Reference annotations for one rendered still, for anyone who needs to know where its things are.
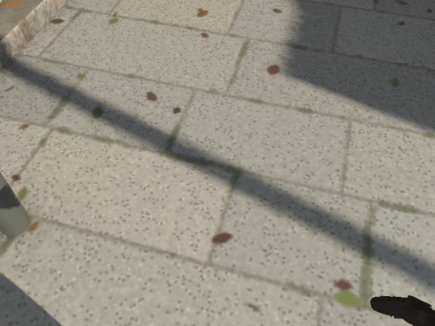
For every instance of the robot right hand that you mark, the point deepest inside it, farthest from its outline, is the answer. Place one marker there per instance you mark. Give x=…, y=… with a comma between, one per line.
x=411, y=309

